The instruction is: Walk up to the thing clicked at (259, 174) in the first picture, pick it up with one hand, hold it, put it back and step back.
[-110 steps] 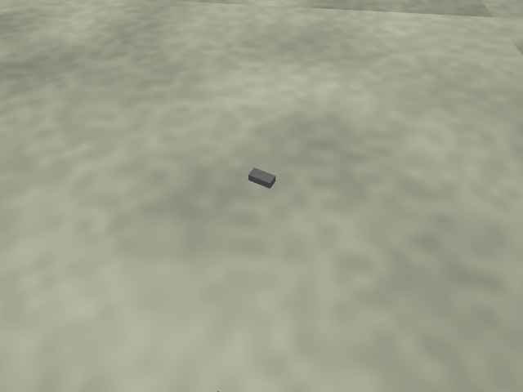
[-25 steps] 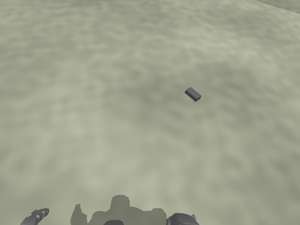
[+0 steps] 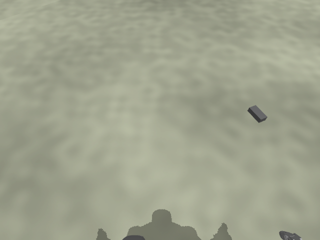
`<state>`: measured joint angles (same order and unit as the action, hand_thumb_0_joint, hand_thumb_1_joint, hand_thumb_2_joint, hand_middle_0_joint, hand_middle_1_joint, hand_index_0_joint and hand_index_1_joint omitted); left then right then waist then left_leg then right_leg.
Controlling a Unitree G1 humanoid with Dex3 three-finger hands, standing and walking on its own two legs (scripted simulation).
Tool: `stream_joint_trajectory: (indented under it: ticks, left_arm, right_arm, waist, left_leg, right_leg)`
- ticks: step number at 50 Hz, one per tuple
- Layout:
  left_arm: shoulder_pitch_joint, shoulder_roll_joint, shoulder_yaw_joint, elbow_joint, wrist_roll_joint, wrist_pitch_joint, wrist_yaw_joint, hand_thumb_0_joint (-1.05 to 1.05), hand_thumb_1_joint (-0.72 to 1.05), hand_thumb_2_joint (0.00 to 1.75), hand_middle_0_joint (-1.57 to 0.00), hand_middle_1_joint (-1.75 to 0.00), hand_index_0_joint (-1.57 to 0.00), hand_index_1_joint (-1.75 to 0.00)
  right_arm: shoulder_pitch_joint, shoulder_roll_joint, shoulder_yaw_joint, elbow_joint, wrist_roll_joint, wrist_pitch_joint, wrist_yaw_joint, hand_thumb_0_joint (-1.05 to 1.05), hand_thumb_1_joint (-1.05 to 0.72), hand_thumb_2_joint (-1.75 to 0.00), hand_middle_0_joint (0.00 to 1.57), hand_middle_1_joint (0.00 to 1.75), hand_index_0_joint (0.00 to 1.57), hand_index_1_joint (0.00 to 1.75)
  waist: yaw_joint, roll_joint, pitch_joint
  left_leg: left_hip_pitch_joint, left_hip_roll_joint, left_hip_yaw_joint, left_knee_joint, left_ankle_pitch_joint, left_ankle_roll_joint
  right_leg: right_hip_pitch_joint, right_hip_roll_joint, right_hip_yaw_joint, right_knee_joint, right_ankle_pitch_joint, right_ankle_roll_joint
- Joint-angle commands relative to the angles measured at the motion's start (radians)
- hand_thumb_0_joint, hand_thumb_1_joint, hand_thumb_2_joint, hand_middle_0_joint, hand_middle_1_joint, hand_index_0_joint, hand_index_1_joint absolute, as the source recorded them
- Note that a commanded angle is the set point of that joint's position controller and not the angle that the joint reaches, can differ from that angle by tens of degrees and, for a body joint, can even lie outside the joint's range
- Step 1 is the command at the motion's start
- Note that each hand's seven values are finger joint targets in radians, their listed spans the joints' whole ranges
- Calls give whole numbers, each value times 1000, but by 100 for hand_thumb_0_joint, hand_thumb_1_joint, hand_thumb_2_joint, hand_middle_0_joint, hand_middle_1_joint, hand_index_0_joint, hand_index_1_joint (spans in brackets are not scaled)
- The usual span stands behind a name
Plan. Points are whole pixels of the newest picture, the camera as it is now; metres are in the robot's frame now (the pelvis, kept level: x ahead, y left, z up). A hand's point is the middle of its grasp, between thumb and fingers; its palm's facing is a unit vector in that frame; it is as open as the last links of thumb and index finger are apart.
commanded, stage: walk up
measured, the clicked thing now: (257, 113) +1.09 -0.67 -0.73
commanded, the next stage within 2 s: stand in 0.68 s
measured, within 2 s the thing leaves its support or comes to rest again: neither
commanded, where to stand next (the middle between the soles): +0.05 -0.01 m, yaw +2 degrees
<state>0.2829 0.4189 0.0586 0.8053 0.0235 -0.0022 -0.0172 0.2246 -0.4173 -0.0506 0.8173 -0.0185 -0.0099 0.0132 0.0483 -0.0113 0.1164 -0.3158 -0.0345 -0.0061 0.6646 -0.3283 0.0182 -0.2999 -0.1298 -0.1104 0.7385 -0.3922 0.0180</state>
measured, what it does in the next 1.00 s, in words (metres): stands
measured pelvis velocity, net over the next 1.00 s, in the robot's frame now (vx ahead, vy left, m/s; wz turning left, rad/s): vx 0.01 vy -0.02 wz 0.07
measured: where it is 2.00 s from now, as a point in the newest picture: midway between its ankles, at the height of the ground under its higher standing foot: outside the picture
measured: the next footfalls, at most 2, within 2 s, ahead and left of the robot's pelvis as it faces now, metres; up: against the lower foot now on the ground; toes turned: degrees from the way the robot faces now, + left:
none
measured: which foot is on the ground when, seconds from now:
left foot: down 0.00-1.00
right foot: down 0.00-1.00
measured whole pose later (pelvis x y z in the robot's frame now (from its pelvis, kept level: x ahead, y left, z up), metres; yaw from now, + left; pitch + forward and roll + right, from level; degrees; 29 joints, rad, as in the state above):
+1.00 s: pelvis +0.01 -0.02 +0.03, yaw +4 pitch -3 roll +0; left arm 0.08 0.36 0.00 1.14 0.00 -0.01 -0.01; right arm 0.06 -0.35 0.00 1.11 -0.01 -0.01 0.01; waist 0.01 0.00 0.07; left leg -0.16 -0.01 -0.10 0.38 -0.17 -0.02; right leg -0.09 -0.04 -0.07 0.36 -0.21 0.02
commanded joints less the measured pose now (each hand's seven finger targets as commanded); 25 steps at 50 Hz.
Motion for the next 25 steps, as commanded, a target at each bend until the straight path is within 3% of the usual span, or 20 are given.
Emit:
stream_joint_trajectory:
  ticks: [1,2,3,4,6,8,9,10,11,12,13,14,16,18,19,22,25]
  left_arm:
    - [-22,118,23,-85,-27,4,17,0,90,90,-20,-30,-20,-30]
    - [-72,203,48,-56,-19,5,27,0,90,90,-20,-30,-20,-30]
    - [-57,199,46,-54,-20,7,23,0,90,90,-20,-30,-20,-30]
    - [-31,173,42,-27,-26,4,21,0,90,90,-20,-30,-20,-30]
    - [19,183,43,13,-25,-6,20,0,90,90,-20,-30,-20,-30]
    - [29,162,42,44,-16,-16,19,0,90,90,-20,-30,-20,-30]
    - [46,154,39,64,-14,-22,22,0,90,90,-20,-30,-20,-30]
    - [38,169,40,65,-7,-31,26,0,90,90,-20,-30,-20,-30]
    - [-3,212,43,53,5,-40,30,0,90,90,-20,-30,-20,-30]
    - [-55,263,50,49,6,-42,29,0,90,90,-20,-30,-20,-30]
    - [-132,274,46,32,6,-41,25,0,90,90,-20,-30,-20,-30]
    - [-167,242,35,26,1,-42,23,0,90,90,-20,-30,-20,-30]
    - [-172,200,18,51,-8,-40,23,0,90,90,-20,-30,-20,-30]
    - [-147,179,13,76,-12,-37,16,0,90,90,-20,-30,-20,-30]
    - [-135,176,14,92,-13,-40,17,0,90,90,-20,-30,-20,-30]
    - [-164,182,13,115,-17,-46,20,0,90,90,-20,-30,-20,-30]
    - [-171,183,12,135,-24,-45,24,0,90,90,-20,-30,-20,-30]
  right_arm:
    - [37,-304,-83,-77,-14,-45,-31,0,-90,-90,20,30,20,30]
    - [25,-313,-88,-63,-3,-42,-31,0,-90,-90,20,30,20,30]
    - [-10,-266,-73,-68,-3,-44,-35,0,-90,-90,20,30,20,30]
    - [-36,-233,-53,-59,-1,-44,-38,0,-90,-90,20,30,20,30]
    - [-64,-237,-50,-54,5,-42,-35,0,-90,-90,20,30,20,30]
    - [-86,-220,-42,-48,4,-30,-26,0,-90,-90,20,30,20,30]
    - [-101,-212,-36,-47,11,-22,-24,0,-90,-90,20,30,20,30]
    - [-101,-185,-27,-46,16,-15,-22,0,-90,-90,20,30,20,30]
    - [-93,-142,-13,-42,26,-13,-20,0,-90,-90,20,30,20,30]
    - [-88,-142,-18,-22,26,-7,-21,0,-90,-90,20,30,20,30]
    - [-57,-160,-30,10,20,-2,-22,0,-90,-90,20,30,20,30]
    - [-27,-163,-31,36,18,-6,-19,0,-90,-90,20,30,20,30]
    - [-49,-159,-27,57,16,-15,-13,0,-90,-90,20,30,20,30]
    - [-103,-187,-26,47,8,-26,-8,0,-90,-90,20,30,20,30]
    - [-109,-186,-19,60,12,-28,-6,0,-90,-90,20,30,20,30]
    - [-116,-164,-5,97,14,-29,-9,0,-90,-90,20,30,20,30]
    - [-115,-169,-3,126,17,-29,-14,0,-90,-90,20,30,20,30]
  waist:
    - [-45,221,-161]
    - [-70,153,-107]
    - [-43,103,-80]
    - [-27,123,-87]
    - [-20,193,-101]
    - [-15,181,-129]
    - [2,157,-129]
    - [4,113,-128]
    - [-7,8,-124]
    - [-25,-78,-90]
    - [-61,-104,-54]
    - [-82,-62,-49]
    - [-71,-32,-37]
    - [-38,-10,-76]
    - [-26,-7,-99]
    - [-33,5,-110]
    - [-30,27,-171]
  left_leg:
    - [164,369,-579,-338,-8,218]
    - [10,373,-592,-348,-52,274]
    - [40,309,-466,-302,42,244]
    - [55,273,-407,-267,125,221]
    - [6,233,-326,-248,179,177]
    - [-22,193,-273,-202,173,152]
    - [-73,179,-247,-171,133,129]
    - [-90,149,-220,-134,116,92]
    - [-123,96,-187,-75,93,42]
    - [-70,6,-129,-3,-56,16]
    - [14,-1,-81,63,-150,3]
    - [63,14,-91,9,-126,6]
    - [89,56,-172,-152,25,34]
    - [33,123,-293,-237,-63,69]
    - [4,134,-288,-228,-9,72]
    - [18,94,-217,-214,187,36]
    - [77,98,-199,-190,338,34]
  right_leg:
    - [-228,61,77,159,-242,-34]
    - [-130,33,153,227,-275,-37]
    - [-154,18,170,218,-227,-42]
    - [-148,20,170,181,-192,-41]
    - [-58,38,120,73,-103,-44]
    - [52,80,72,-74,-48,-41]
    - [135,94,60,-174,49,-44]
    - [174,84,91,-254,100,-53]
    - [167,-22,242,-329,94,-89]
    - [37,-138,379,-393,-7,-163]
    - [-72,-195,416,-406,-55,-209]
    - [-99,-179,367,-382,-18,-195]
    - [-106,-65,226,-326,5,-106]
    - [-28,17,151,-287,-42,-62]
    - [54,25,136,-293,-28,-60]
    - [126,-9,152,-319,114,-71]
    - [171,-16,129,-309,243,-71]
